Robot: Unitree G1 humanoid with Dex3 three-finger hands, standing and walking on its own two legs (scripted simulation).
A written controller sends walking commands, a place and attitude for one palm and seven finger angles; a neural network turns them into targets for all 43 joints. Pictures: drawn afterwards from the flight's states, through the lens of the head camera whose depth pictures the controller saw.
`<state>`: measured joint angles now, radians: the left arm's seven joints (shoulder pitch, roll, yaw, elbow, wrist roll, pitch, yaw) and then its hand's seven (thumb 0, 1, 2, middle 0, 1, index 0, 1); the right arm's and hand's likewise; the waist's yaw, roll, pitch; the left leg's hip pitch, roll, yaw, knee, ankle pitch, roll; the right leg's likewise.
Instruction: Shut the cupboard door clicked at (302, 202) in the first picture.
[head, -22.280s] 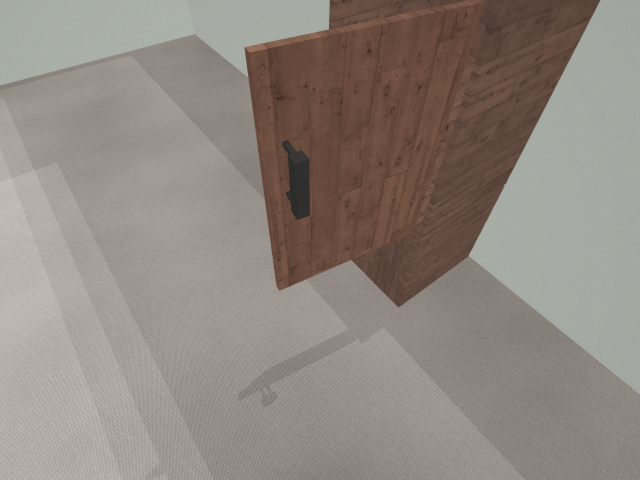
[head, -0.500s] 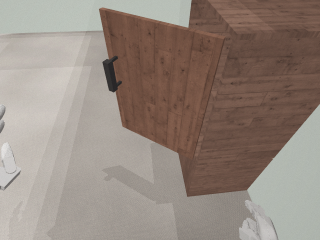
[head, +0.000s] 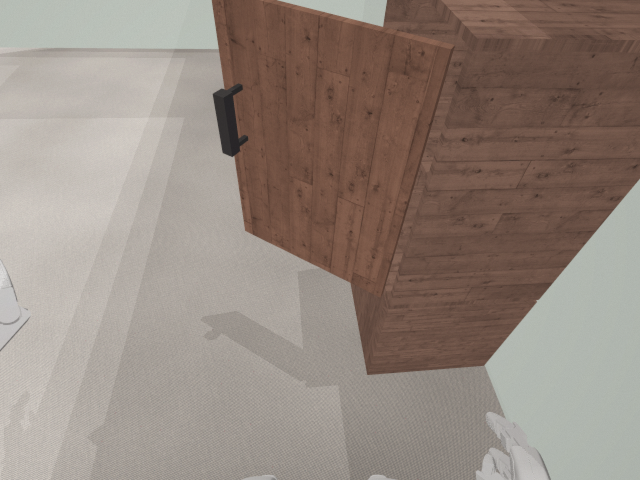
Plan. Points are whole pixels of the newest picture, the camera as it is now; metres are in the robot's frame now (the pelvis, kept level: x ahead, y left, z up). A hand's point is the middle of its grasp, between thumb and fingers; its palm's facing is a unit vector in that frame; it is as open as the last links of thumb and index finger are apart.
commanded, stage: step back with the hand held close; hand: left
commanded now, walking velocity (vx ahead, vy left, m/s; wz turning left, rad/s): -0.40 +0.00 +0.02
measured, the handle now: (234, 119) +0.74 +0.21 +0.05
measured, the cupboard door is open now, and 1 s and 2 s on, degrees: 54 54 54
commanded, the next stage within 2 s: stop stepping back and stand still in 0.58 s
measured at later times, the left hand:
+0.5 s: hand out of the picture +0.15 +0.28 +0.20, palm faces +0.49 -0.79 -0.36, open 7.4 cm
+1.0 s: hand out of the picture +0.01 +0.25 +0.18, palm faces +0.50 -0.79 -0.34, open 7.4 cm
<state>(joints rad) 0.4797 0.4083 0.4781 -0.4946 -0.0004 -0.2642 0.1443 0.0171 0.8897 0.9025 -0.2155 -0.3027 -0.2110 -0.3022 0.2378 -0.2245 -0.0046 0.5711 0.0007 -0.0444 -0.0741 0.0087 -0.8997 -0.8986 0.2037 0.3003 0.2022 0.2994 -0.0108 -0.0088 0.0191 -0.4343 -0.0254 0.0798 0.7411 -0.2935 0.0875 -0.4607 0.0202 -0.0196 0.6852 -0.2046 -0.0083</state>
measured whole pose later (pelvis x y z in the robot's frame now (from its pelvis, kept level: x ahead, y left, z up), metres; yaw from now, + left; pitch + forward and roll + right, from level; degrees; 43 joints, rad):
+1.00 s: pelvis -0.18 -0.02 +0.02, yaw +0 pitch -1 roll +0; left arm 0.50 0.35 0.39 -0.39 -0.04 -0.14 0.19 0.02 0.89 0.90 -0.21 -0.30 -0.21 -0.30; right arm 0.32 -0.26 -0.03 0.71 0.02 -0.05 -0.11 0.01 -0.90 -0.90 0.20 0.30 0.20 0.30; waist -0.02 -0.03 -0.09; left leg -0.27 0.01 0.03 0.53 -0.26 0.00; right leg -0.19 -0.04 -0.05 0.54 -0.34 0.02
